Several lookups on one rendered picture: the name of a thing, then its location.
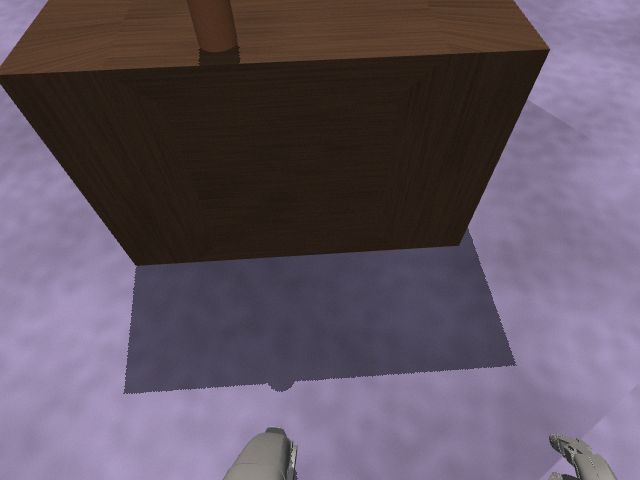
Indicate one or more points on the can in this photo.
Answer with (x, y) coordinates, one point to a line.
(214, 24)

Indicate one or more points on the right robot hand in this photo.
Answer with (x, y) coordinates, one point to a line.
(588, 466)

